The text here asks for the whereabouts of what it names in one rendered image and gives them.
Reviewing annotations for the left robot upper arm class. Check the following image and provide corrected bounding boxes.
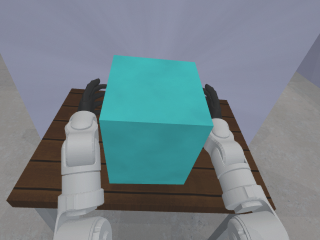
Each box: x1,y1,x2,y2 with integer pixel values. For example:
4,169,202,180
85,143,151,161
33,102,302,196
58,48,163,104
54,216,112,240

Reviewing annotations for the robot right hand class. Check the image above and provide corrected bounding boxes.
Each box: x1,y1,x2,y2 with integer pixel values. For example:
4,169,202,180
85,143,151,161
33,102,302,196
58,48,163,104
203,84,222,119

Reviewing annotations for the right robot forearm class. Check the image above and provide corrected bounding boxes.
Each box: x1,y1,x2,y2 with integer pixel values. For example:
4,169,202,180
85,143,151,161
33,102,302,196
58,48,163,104
203,118,290,240

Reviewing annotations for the carton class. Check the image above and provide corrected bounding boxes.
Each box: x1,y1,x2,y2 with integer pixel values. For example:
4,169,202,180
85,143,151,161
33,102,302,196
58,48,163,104
99,55,214,185

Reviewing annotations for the left robot forearm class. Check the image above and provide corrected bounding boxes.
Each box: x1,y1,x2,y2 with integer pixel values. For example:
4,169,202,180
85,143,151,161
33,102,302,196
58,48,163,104
53,110,104,240

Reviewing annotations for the robot left hand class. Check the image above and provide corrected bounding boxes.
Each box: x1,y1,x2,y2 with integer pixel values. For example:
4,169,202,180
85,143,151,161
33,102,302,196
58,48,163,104
77,78,107,116

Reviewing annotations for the table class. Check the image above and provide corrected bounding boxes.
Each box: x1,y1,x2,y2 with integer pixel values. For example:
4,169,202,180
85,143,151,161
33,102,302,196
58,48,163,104
6,88,276,240

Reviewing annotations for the right robot upper arm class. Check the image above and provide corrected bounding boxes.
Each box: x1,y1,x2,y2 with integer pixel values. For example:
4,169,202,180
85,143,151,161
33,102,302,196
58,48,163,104
227,211,288,240

